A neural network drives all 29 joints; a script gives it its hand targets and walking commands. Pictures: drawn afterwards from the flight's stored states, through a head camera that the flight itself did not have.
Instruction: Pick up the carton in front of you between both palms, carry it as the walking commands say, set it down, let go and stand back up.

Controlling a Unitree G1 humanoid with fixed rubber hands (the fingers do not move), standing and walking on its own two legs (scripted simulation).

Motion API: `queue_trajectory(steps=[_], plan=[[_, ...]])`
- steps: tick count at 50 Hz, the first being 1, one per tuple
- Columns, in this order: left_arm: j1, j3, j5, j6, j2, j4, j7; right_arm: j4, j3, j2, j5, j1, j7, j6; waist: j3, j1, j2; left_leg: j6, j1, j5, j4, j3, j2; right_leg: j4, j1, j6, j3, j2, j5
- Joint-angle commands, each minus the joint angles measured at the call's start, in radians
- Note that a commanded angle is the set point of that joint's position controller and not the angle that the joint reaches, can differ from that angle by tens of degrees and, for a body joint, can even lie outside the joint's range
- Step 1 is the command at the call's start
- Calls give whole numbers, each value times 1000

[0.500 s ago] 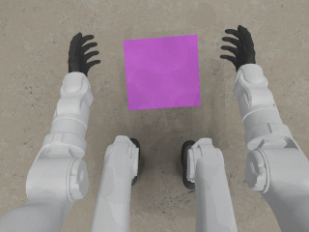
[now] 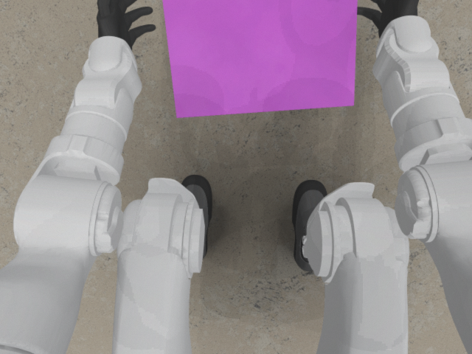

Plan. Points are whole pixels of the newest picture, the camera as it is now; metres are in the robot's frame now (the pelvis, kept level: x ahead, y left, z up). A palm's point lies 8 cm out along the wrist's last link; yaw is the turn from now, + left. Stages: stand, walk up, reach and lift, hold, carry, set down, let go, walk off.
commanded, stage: reach and lift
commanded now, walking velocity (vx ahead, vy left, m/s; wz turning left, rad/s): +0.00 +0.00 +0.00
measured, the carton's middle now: (257, 42) +0.51 -0.01 -0.25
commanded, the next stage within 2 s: none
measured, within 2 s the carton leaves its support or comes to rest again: leaves its support in 0.78 s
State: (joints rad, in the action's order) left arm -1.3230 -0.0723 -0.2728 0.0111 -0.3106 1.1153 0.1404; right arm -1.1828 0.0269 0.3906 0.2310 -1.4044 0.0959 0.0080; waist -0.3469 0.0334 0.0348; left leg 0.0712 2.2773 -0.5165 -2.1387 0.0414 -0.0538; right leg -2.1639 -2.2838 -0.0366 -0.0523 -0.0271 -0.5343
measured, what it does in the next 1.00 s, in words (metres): stands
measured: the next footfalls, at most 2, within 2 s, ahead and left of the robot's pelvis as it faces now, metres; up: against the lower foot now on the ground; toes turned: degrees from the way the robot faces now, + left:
none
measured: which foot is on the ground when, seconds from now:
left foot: down 0.00-1.00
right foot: down 0.00-1.00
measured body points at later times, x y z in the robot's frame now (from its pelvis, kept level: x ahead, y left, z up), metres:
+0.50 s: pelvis +0.00 +0.00 +0.00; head +0.37 -0.02 +0.26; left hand +0.53 +0.16 -0.19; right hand +0.54 -0.16 -0.20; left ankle +0.13 +0.13 -0.34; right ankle +0.12 -0.13 -0.34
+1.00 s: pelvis +0.01 +0.00 +0.01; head +0.32 -0.03 +0.33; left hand +0.51 +0.14 -0.11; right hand +0.52 -0.16 -0.12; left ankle +0.13 +0.14 -0.34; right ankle +0.12 -0.13 -0.34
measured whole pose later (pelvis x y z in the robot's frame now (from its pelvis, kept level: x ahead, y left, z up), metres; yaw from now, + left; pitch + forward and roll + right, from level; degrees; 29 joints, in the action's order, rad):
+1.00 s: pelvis +0.01 +0.00 +0.01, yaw -1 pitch +38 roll +2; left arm -1.08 -0.26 -0.14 -0.18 -0.11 0.81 0.20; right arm -0.90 0.11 0.21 0.11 -1.15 0.15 -0.21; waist -0.10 0.02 0.03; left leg 0.11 2.23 -0.56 -2.12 0.07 -0.10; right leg -2.14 -2.24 -0.07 -0.08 -0.09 -0.56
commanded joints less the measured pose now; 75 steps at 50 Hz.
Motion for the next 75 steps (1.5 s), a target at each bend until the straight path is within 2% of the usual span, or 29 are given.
queue_trajectory(steps=[1,7,13,17,18,22,25,26,27,29,30,33,34,36,39,42,43,47,49,50,55,58,62,63,64,65,71,72,75], plan=[[-193,-9,-42,42,-121,-147,13,153,-16,111,18,-228,15,31,1418,-11,-65,-11,-679,375,98,-77,19,144,672,8,56,25,337],[-113,26,-66,30,-50,-114,8,116,7,57,9,-141,0,19,1266,-57,-53,2,-546,272,137,-112,-2,140,645,13,75,20,308],[-66,-60,16,33,-61,-52,18,103,-50,35,32,-151,-9,17,1204,50,-112,-8,-516,215,146,-122,2,170,627,-1,56,9,214],[-105,-48,32,38,-27,-37,0,67,-4,14,-41,-138,4,28,1124,-17,-100,-17,-441,188,153,-103,8,196,578,7,50,-5,207],[-111,-61,53,44,-39,-63,2,24,-24,18,-11,-151,1,25,1114,51,-61,-7,-447,206,143,-117,9,195,541,14,34,-2,211],[-225,61,-30,54,70,-115,2,79,-10,-17,-27,-245,7,51,1181,-80,-38,3,-498,246,166,-89,-8,179,569,29,71,-10,262],[-228,75,-30,55,102,-103,13,56,-46,-78,-9,-255,8,48,1215,-65,-21,2,-573,240,167,-86,-14,190,584,31,58,-17,234],[-257,38,-1,52,156,-50,12,87,-85,-125,28,-312,-10,47,1172,6,-22,-8,-564,203,163,-85,-21,187,547,36,54,-15,174],[-311,76,4,38,307,-25,-19,93,-131,-303,24,-382,-38,41,1190,-38,-64,-16,-540,203,169,-92,-41,197,575,31,57,-36,199],[-434,107,71,21,567,-85,-77,127,-155,-591,-18,-489,-97,33,1155,17,-66,-15,-511,208,152,-84,-63,161,540,35,54,-51,204],[-484,122,52,9,748,-63,-114,161,-143,-673,-61,-520,-118,29,1162,-70,-42,-4,-515,191,150,-86,-79,172,532,36,77,-62,200],[-556,189,103,-9,922,-212,-184,183,-183,-919,-61,-496,-196,-19,1149,-10,-49,-21,-523,242,148,-116,-108,161,522,25,88,-88,244],[-592,194,76,-20,966,-237,-197,196,-192,-968,-60,-499,-202,-29,1211,-60,-53,-14,-499,281,131,-115,-103,140,585,34,91,-96,303],[-559,208,46,-37,1016,-283,-205,289,-232,-993,-14,-536,-204,-29,1331,-18,-60,-28,-575,344,101,-131,-106,126,643,25,107,-89,336],[-574,189,40,-72,1085,-282,-211,342,-239,-1059,-49,-510,-197,-51,1391,-65,-81,-14,-573,361,85,-140,-100,139,713,26,99,-105,392],[-554,277,10,-96,1206,-418,-203,547,-313,-1152,30,-604,-194,-69,1721,4,-55,-23,-739,445,93,-156,-112,128,850,26,111,-110,480],[-518,256,30,-102,1153,-433,-201,569,-355,-1197,15,-583,-194,-95,1760,29,-157,-29,-705,455,106,-159,-121,133,895,10,121,-121,499],[-592,332,39,-164,1221,-648,-214,615,-302,-1241,-28,-422,-193,-180,1778,-47,-64,-28,-702,319,186,-168,-125,220,912,23,141,-135,387],[-522,282,101,-199,1204,-613,-226,607,-288,-1303,-51,-404,-199,-206,1702,34,-107,-40,-733,264,226,-167,-128,252,821,17,139,-132,276],[-501,287,94,-217,1264,-544,-227,614,-270,-1251,-81,-416,-206,-207,1637,-49,-80,-37,-718,222,241,-158,-113,275,777,17,149,-132,237],[-379,182,227,-257,1273,-449,-253,510,-194,-1341,-160,-374,-241,-243,1467,35,-47,-43,-651,97,328,-157,-126,348,669,24,126,-143,109],[-315,71,282,-291,1367,-302,-282,421,-106,-1319,-267,-327,-247,-258,1366,-27,-63,-47,-590,29,394,-146,-133,440,659,26,138,-145,28],[-325,54,336,-302,1315,-308,-299,348,-37,-1357,-297,-272,-254,-277,1285,1,-59,-50,-585,28,458,-148,-133,500,685,21,126,-145,38],[-315,49,319,-292,1322,-305,-300,340,-18,-1367,-315,-243,-252,-272,1322,-71,-76,-56,-662,47,477,-123,-130,499,692,23,143,-151,68],[-295,63,331,-282,1334,-361,-299,372,-69,-1393,-286,-236,-254,-267,1380,2,-49,-45,-658,83,473,-149,-142,526,756,21,118,-151,92],[-296,97,312,-284,1355,-382,-295,444,-95,-1371,-276,-265,-254,-257,1460,-52,-62,-43,-722,125,489,-124,-139,506,764,12,143,-152,144],[-228,176,290,-314,1401,-457,-301,468,-184,-1452,-241,-170,-266,-299,1552,-3,-78,-38,-858,139,575,-129,-144,618,949,7,120,-147,168],[-205,212,276,-323,1388,-464,-304,485,-181,-1499,-234,-130,-262,-300,1546,-48,-90,-39,-881,201,570,-121,-132,627,983,-4,109,-151,223],[-110,243,262,-317,1434,-476,-314,638,-276,-1485,-178,-213,-244,-280,1558,33,-93,-43,-903,224,624,-124,-147,668,1070,-6,89,-150,259]])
